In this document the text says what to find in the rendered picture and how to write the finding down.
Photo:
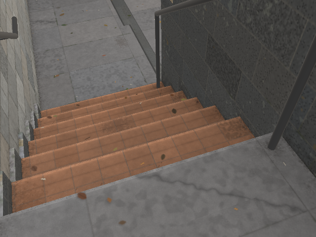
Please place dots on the stairs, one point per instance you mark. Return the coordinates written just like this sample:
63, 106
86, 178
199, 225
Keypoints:
87, 144

